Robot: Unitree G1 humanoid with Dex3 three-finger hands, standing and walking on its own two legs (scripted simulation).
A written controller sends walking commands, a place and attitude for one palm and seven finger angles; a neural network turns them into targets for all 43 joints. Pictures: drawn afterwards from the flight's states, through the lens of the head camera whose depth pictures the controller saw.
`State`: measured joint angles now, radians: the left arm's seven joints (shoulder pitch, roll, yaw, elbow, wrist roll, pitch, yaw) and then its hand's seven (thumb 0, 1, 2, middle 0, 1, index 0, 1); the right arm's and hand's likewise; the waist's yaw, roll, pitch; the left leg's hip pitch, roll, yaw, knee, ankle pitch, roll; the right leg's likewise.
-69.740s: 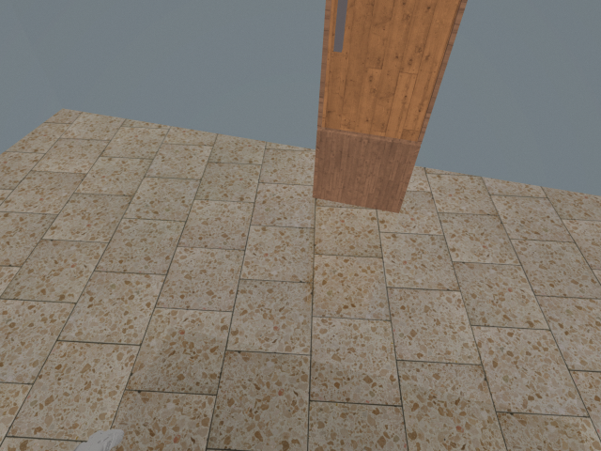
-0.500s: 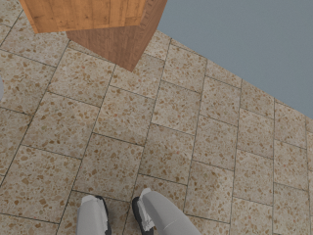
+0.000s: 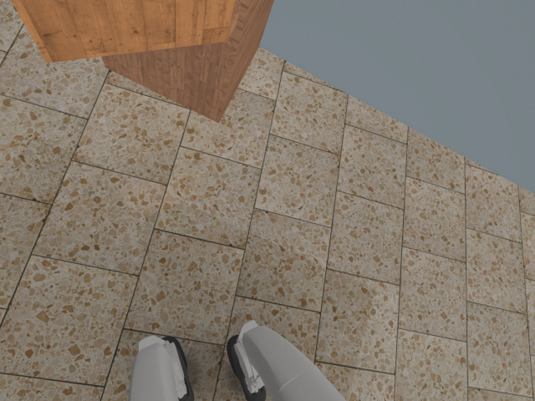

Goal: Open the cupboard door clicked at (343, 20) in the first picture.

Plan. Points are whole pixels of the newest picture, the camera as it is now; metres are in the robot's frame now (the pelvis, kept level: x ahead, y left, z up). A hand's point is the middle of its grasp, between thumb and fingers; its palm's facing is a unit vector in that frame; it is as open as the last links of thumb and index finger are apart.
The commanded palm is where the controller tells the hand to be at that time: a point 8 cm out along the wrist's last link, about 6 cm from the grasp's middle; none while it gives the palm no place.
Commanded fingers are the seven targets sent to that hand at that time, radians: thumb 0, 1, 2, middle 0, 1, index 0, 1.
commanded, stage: move the hooked fingers beside the handle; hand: left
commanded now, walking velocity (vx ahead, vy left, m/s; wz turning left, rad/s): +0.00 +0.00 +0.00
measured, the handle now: out of the picture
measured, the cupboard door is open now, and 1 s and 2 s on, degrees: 43 43 43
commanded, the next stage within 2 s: none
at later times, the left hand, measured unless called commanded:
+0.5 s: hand out of the picture +0.68 +0.17 +0.16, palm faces +0.08 -1.00 +0.00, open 14.0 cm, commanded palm +0.68 +0.15 +0.15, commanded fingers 0.00 -0.50 0.30 -0.30 -1.20 -0.30 -1.20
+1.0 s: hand out of the picture +0.65 +0.19 +0.15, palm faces +0.10 -1.00 -0.02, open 14.0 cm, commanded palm +0.69 +0.17 +0.15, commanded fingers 0.00 -0.50 0.30 -0.30 -1.20 -0.30 -1.20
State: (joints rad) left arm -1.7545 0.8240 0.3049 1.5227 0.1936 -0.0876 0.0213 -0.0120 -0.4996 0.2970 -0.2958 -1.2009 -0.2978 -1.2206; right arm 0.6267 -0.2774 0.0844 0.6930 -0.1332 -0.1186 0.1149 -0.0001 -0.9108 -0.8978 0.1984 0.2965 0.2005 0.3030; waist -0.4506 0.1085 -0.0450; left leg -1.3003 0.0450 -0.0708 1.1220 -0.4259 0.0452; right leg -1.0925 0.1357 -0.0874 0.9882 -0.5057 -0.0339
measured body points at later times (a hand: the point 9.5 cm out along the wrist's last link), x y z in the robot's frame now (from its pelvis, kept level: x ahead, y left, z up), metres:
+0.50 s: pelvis +0.01 +0.01 +0.01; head +0.24 +0.05 +0.40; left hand +0.67 +0.22 +0.16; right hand -0.16 -0.18 -0.02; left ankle +0.03 +0.09 -0.65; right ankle -0.04 -0.11 -0.65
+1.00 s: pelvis -0.01 +0.02 +0.00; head +0.21 +0.05 +0.39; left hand +0.64 +0.24 +0.16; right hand -0.17 -0.19 -0.03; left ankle +0.03 +0.09 -0.65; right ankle -0.04 -0.11 -0.65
